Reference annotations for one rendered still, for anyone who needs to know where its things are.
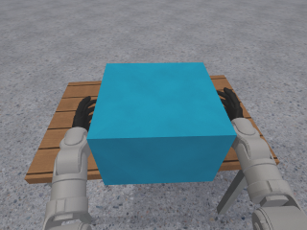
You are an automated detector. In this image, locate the robot left hand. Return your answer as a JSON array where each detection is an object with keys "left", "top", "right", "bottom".
[{"left": 72, "top": 96, "right": 97, "bottom": 132}]

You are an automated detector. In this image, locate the robot right forearm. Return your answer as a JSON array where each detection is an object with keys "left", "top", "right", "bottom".
[{"left": 231, "top": 117, "right": 307, "bottom": 218}]

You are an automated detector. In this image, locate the robot left forearm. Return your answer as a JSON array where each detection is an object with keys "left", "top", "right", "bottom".
[{"left": 42, "top": 126, "right": 91, "bottom": 230}]

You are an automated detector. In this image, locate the table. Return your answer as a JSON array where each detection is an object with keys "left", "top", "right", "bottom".
[{"left": 24, "top": 75, "right": 279, "bottom": 224}]

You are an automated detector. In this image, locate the robot right upper arm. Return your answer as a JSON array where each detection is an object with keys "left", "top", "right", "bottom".
[{"left": 251, "top": 205, "right": 307, "bottom": 230}]

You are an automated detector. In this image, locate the carton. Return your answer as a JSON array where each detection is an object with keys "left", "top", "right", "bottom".
[{"left": 86, "top": 62, "right": 237, "bottom": 185}]

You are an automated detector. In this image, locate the robot right hand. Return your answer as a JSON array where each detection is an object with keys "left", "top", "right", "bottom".
[{"left": 217, "top": 87, "right": 244, "bottom": 122}]

